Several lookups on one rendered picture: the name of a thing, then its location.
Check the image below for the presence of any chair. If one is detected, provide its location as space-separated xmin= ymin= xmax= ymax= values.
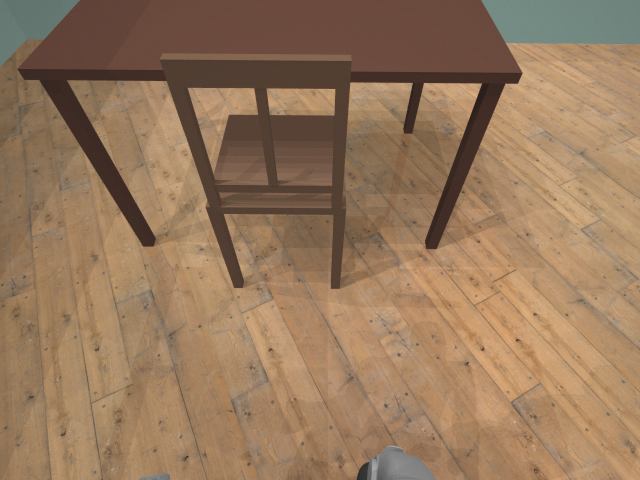
xmin=160 ymin=53 xmax=352 ymax=289

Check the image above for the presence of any table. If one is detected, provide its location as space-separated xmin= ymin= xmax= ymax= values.
xmin=18 ymin=0 xmax=523 ymax=249

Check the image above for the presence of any right robot thigh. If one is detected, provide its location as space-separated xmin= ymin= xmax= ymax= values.
xmin=367 ymin=451 xmax=436 ymax=480

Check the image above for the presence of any robot right shin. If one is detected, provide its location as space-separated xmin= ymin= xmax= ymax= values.
xmin=379 ymin=446 xmax=404 ymax=456

